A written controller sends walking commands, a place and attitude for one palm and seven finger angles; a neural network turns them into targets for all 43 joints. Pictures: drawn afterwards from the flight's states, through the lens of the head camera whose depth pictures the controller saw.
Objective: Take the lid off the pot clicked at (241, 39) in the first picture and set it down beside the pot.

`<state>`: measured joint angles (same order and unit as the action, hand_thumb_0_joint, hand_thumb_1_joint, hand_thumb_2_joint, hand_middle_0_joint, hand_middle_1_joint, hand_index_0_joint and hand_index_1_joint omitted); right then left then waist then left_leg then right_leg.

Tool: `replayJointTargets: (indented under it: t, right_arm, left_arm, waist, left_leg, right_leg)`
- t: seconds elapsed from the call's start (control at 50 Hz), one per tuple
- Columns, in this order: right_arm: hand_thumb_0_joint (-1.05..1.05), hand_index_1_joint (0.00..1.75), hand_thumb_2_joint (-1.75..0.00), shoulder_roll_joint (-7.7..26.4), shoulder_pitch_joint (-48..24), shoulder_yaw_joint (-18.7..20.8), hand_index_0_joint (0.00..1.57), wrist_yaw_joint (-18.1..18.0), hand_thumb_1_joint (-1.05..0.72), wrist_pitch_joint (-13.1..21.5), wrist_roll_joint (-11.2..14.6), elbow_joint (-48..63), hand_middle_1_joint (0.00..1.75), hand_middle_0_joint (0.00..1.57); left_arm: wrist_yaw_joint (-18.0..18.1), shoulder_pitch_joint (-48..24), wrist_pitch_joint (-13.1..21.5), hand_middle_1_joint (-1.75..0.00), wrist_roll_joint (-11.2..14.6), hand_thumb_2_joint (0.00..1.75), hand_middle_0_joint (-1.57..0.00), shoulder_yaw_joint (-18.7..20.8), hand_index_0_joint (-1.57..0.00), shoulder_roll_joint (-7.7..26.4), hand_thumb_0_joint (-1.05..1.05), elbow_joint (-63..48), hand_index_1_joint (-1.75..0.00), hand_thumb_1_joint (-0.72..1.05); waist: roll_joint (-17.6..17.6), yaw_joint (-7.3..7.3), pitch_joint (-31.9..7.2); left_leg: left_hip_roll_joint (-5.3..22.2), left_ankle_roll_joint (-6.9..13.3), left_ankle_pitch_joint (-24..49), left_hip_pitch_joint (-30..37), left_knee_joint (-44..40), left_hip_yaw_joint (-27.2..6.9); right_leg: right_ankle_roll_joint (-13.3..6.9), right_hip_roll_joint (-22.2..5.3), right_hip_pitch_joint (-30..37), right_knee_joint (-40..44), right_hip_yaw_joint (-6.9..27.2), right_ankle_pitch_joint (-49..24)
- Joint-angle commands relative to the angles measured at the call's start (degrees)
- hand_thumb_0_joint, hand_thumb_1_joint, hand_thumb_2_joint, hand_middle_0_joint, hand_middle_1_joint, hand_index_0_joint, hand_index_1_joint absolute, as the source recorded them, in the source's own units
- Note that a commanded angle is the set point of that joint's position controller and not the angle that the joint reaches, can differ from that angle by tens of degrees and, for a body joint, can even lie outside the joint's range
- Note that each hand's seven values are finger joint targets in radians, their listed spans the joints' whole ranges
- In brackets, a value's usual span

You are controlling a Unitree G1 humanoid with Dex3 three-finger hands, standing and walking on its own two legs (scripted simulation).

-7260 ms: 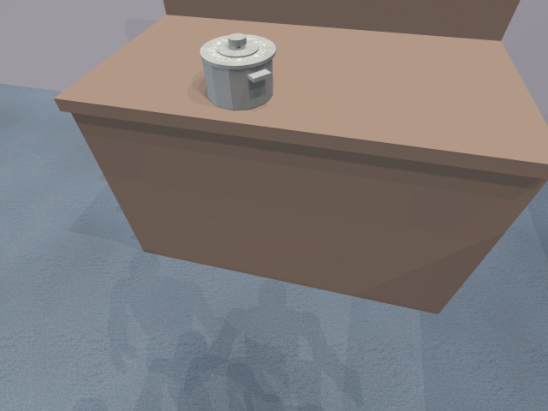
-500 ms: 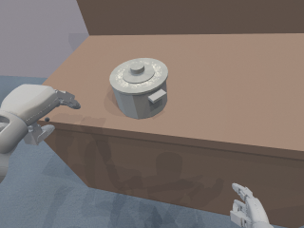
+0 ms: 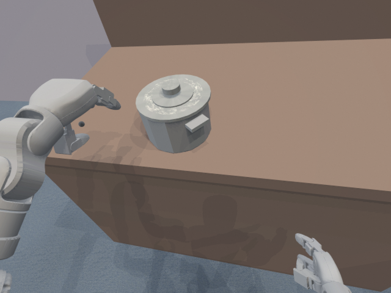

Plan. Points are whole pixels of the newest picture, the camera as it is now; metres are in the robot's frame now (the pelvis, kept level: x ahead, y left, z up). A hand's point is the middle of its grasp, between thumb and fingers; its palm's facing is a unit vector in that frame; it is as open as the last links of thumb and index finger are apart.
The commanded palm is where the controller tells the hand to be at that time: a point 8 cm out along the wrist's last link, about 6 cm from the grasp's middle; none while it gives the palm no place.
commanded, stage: move the open hand above the knob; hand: left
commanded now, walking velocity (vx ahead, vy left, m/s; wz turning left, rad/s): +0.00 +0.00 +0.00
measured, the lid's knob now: (171, 87) +0.54 +0.11 +0.16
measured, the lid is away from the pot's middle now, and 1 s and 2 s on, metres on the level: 0.00 0.00 0.00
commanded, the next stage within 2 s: none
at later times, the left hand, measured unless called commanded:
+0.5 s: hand (116, 99) +0.41 +0.18 +0.22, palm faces -0.13 +0.03 -0.99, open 9.8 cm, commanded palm +0.38 +0.18 +0.29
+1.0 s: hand (147, 78) +0.47 +0.13 +0.23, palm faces -0.15 +0.02 -0.99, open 9.8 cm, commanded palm +0.45 +0.14 +0.29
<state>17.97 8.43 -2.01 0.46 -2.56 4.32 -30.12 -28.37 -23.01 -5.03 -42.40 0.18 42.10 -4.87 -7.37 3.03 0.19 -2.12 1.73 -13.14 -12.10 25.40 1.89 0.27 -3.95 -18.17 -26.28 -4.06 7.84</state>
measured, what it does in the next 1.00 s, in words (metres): stands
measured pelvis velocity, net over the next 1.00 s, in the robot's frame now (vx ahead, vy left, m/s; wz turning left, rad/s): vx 0.03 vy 0.01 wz -0.02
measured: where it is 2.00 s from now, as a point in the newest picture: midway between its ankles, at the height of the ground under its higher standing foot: outside the picture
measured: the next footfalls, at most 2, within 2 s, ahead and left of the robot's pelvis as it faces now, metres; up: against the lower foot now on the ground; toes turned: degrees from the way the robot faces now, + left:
none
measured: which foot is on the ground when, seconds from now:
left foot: down 0.00-1.00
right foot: down 0.00-1.00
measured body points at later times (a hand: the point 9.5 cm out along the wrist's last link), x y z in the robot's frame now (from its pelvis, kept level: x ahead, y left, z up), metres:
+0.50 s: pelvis +0.01 -0.01 +0.00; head +0.03 -0.07 +0.45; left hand +0.41 +0.18 +0.28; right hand +0.20 -0.25 -0.11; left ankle +0.00 +0.10 -0.74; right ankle +0.07 -0.12 -0.74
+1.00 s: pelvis +0.03 +0.01 +0.00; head +0.04 -0.04 +0.45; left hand +0.47 +0.13 +0.28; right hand +0.18 -0.24 -0.12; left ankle +0.00 +0.10 -0.74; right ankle +0.07 -0.12 -0.74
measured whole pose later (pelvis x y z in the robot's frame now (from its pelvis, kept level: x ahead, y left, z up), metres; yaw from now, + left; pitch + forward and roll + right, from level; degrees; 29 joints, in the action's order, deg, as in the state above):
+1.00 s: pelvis +0.03 +0.01 +0.00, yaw -1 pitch +2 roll +1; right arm 17.2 11.2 -1.6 0.9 -5.3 4.8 -33.0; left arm -29.1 -53.8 -14.3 -48.7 -14.9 30.2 24.3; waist -5.7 -1.8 -1.0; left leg -2.5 2.3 -14.7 -11.8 24.0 2.9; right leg 0.8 -4.1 -19.4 -27.1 -2.8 10.1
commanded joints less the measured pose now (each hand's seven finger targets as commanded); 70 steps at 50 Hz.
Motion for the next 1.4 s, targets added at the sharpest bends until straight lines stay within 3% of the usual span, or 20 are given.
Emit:
replayJointTargets:
  t: [0.0,0.08,0.12,0.2,0.24,0.28,0.34,0.4,0.46,0.54,0.62,0.8,0.86,0.92,1.0,1.06,1.12,1.18,1.22,1.38]
  right_arm:
    - [0.00,0.30,-0.90,5.50,-7.58,2.37,0.20,-0.49,-0.90,2.60,-0.37,8.79,0.30,0.20]
    - [0.00,0.30,-0.90,4.99,-8.76,2.24,0.20,0.25,-0.90,2.00,0.18,9.94,0.30,0.20]
    - [0.00,0.30,-0.90,5.74,-7.99,2.62,0.20,0.66,-0.90,2.01,0.44,10.38,0.30,0.20]
    - [0.00,0.30,-0.90,5.46,-7.66,2.37,0.20,-0.08,-0.90,0.95,0.40,9.03,0.30,0.20]
    - [0.00,0.30,-0.90,5.03,-7.80,2.38,0.20,0.13,-0.90,1.39,0.06,10.07,0.30,0.20]
    - [0.00,0.30,-0.90,5.29,-7.21,2.31,0.20,-0.05,-0.90,0.84,0.10,8.78,0.30,0.20]
    - [0.00,0.30,-0.90,5.12,-7.47,2.43,0.20,0.57,-0.90,0.47,0.29,9.60,0.30,0.20]
    - [0.00,0.30,-0.90,5.32,-7.24,2.43,0.20,0.47,-0.90,-0.46,0.71,8.57,0.30,0.20]
    - [0.00,0.30,-0.90,5.47,-7.11,2.61,0.20,0.22,-0.90,-0.36,0.68,9.03,0.30,0.20]
    - [0.00,0.30,-0.90,4.94,-6.12,2.37,0.20,-0.05,-0.90,0.02,0.55,8.15,0.30,0.20]
    - [0.00,0.30,-0.90,5.62,-5.13,2.74,0.20,0.16,-0.90,-0.04,0.88,7.36,0.30,0.20]
    - [0.00,0.30,-0.90,4.65,-4.36,2.43,0.20,-0.04,-0.90,-0.26,0.66,6.40,0.30,0.20]
    - [0.00,0.30,-0.90,5.02,-3.26,2.48,0.20,-0.15,-0.90,-0.04,0.35,6.09,0.30,0.20]
    - [0.00,0.30,-0.90,5.26,-2.46,2.94,0.20,0.31,-0.90,0.14,0.51,5.69,0.30,0.20]
    - [0.00,0.30,-0.90,4.93,-1.89,2.33,0.20,-0.09,-0.90,0.02,0.46,4.96,0.30,0.20]
    - [0.00,0.30,-0.90,4.76,-1.82,2.79,0.20,0.23,-0.90,0.49,0.03,5.60,0.30,0.20]
    - [0.00,0.30,-0.90,5.37,0.08,3.05,0.20,0.27,-0.90,-0.01,0.33,3.76,0.30,0.20]
    - [0.00,0.30,-0.90,5.07,0.17,2.65,0.20,-0.13,-0.90,0.50,-0.04,3.59,0.30,0.20]
    - [0.00,0.30,-0.90,5.35,1.04,3.08,0.20,-0.03,-0.90,0.34,-0.06,3.01,0.30,0.20]
    - [0.00,0.30,-0.90,5.12,3.37,2.79,0.20,-0.54,-0.90,0.61,-0.69,1.61,0.30,0.20]
  left_arm:
    - [2.23,-24.70,-1.76,-0.08,-1.80,1.56,-0.87,12.58,-0.87,19.06,0.00,-2.58,-0.08,-0.32]
    - [1.01,-26.21,-2.46,-0.08,-1.23,1.56,-0.87,5.87,-0.87,11.90,0.00,-2.79,-0.08,-0.32]
    - [1.15,-22.47,-3.10,-0.08,-1.34,1.56,-0.87,7.62,-0.87,12.78,0.00,-1.40,-0.08,-0.32]
    - [0.70,-34.24,-3.69,-0.08,-2.97,1.56,-0.87,5.23,-0.87,13.46,0.00,0.66,-0.08,-0.32]
    - [0.88,-35.17,-3.61,-0.08,-3.14,1.56,-0.87,7.73,-0.87,16.25,0.00,-2.45,-0.08,-0.32]
    - [0.56,-36.02,-4.59,-0.08,-3.52,1.56,-0.87,6.13,-0.87,14.35,0.00,2.91,-0.08,-0.32]
    - [0.09,-35.26,-4.98,-0.08,-3.47,1.56,-0.87,5.23,-0.87,13.10,0.00,1.85,-0.08,-0.32]
    - [-0.40,-37.36,-6.28,-0.08,-3.78,1.56,-0.87,0.01,-0.87,8.10,0.00,6.37,-0.08,-0.32]
    - [0.12,-41.48,-6.23,-0.08,-4.64,1.56,-0.87,2.56,-0.87,12.20,0.00,5.56,-0.08,-0.32]
    - [0.44,-48.01,-6.51,-0.08,-5.09,1.56,-0.87,0.81,-0.87,11.00,0.00,7.67,-0.08,-0.32]
    - [0.67,-47.10,-7.27,-0.08,-4.61,1.56,-0.87,-2.53,-0.87,6.39,0.00,13.08,-0.08,-0.32]
    - [0.92,-57.19,-8.97,-0.08,-7.08,1.56,-0.87,-7.15,-0.87,2.42,0.00,16.83,-0.08,-0.32]
    - [1.47,-58.64,-9.22,-0.08,-7.76,1.56,-0.87,-4.19,-0.87,5.55,0.00,18.93,-0.08,-0.32]
    - [1.75,-57.81,-9.60,-0.08,-6.53,1.56,-0.87,-7.95,-0.87,0.05,0.00,20.73,-0.08,-0.32]
    - [1.73,-61.95,-10.53,-0.08,-8.57,1.56,-0.87,-8.60,-0.87,0.20,0.00,25.14,-0.08,-0.32]
    - [2.08,-64.63,-10.39,-0.08,-8.75,1.56,-0.87,-7.14,-0.87,1.46,0.00,21.32,-0.08,-0.32]
    - [2.06,-63.83,-11.30,-0.08,-7.65,1.56,-0.87,-10.98,-0.87,-3.79,0.00,28.35,-0.08,-0.32]
    - [2.36,-69.61,-11.46,-0.08,-9.28,1.56,-0.87,-8.67,-0.87,-0.38,0.00,28.31,-0.08,-0.32]
    - [2.53,-69.62,-11.52,-0.08,-8.32,1.56,-0.87,-12.10,-0.87,-4.82,0.00,29.94,-0.08,-0.32]
    - [2.74,-75.73,-11.66,-0.08,-10.33,1.56,-0.87,-10.73,-0.87,-3.44,0.00,37.28,-0.08,-0.32]
  waist:
    - [6.24,-0.06,-15.38]
    - [6.31,-0.81,-15.71]
    - [7.06,-1.11,-17.32]
    - [7.78,-1.75,-15.78]
    - [6.07,-0.64,-23.38]
    - [7.98,-1.48,-18.61]
    - [7.73,-1.10,-21.79]
    - [9.16,-2.66,-15.32]
    - [8.86,-2.35,-18.80]
    - [7.42,-2.92,-22.18]
    - [7.88,-3.89,-19.48]
    - [8.11,-4.65,-20.44]
    - [9.79,-4.27,-22.04]
    - [8.14,-4.90,-21.90]
    - [10.85,-5.20,-20.50]
    - [8.63,-4.71,-25.61]
    - [10.24,-6.25,-20.93]
    - [10.59,-5.62,-23.93]
    - [8.96,-6.68,-23.48]
    - [11.72,-6.78,-24.75]
  left_leg:
    - [-0.19,0.65,7.44,-1.56,-4.84,-2.44]
    - [-0.52,0.75,7.92,-1.13,-4.52,-1.86]
    - [-0.49,1.02,9.75,0.53,-2.49,-1.80]
    - [-0.58,1.00,6.85,-1.26,-4.44,-1.74]
    - [-1.19,1.26,10.79,0.36,-3.47,-1.63]
    - [-0.84,1.04,9.62,-1.51,-4.00,-1.76]
    - [-1.04,1.13,12.01,-0.84,-3.52,-1.25]
    - [-0.60,1.10,8.37,-1.44,-4.04,-1.06]
    - [-0.78,1.41,7.80,-1.10,-3.91,-1.13]
    - [-1.10,1.38,9.77,0.59,-3.67,-1.44]
    - [-0.97,1.45,9.95,1.10,-2.98,-2.07]
    - [-0.72,1.41,10.86,1.77,-4.30,-1.98]
    - [-0.62,1.57,12.45,1.27,-4.19,-2.07]
    - [-0.66,1.64,15.05,3.42,-3.10,-2.39]
    - [-0.48,1.42,13.29,0.84,-4.46,-1.68]
    - [-0.58,1.73,16.97,3.57,-3.64,-2.12]
    - [-0.33,1.64,16.85,3.43,-3.29,-2.26]
    - [-0.61,1.63,15.49,2.56,-4.15,-2.21]
    - [-0.55,1.72,17.78,4.21,-3.11,-2.41]
    - [-0.77,1.75,16.16,1.71,-4.03,-1.94]
  right_leg:
    - [-1.08,1.99,11.80,2.98,1.30,-0.48]
    - [-0.96,1.82,11.63,2.57,1.18,-2.26]
    - [-1.27,2.55,11.53,1.67,1.62,-4.88]
    - [-0.91,1.90,11.43,2.43,1.34,-1.71]
    - [-1.26,1.71,16.63,0.91,2.40,-6.28]
    - [-1.07,1.57,14.55,1.41,1.95,-5.95]
    - [-1.29,1.57,16.78,0.59,2.28,-9.10]
    - [-1.05,1.79,11.15,1.87,1.33,-5.18]
    - [-1.14,1.71,13.59,1.49,2.08,-4.82]
    - [-1.37,2.03,14.74,0.74,2.16,-6.96]
    - [-1.83,2.20,11.91,0.86,1.63,-7.38]
    - [-2.05,2.48,11.65,0.49,1.26,-7.76]
    - [-2.19,2.53,13.52,0.06,1.40,-9.84]
    - [-2.41,2.51,11.71,0.04,1.29,-11.43]
    - [-2.15,2.62,12.14,-0.05,1.11,-11.06]
    - [-2.42,2.59,14.14,-0.67,1.73,-13.82]
    - [-2.37,2.86,10.12,0.25,0.92,-13.05]
    - [-2.34,2.81,12.67,-0.43,1.33,-13.05]
    - [-2.50,2.79,10.56,-0.23,1.25,-14.19]
    - [-2.20,2.79,12.49,-0.33,1.64,-15.27]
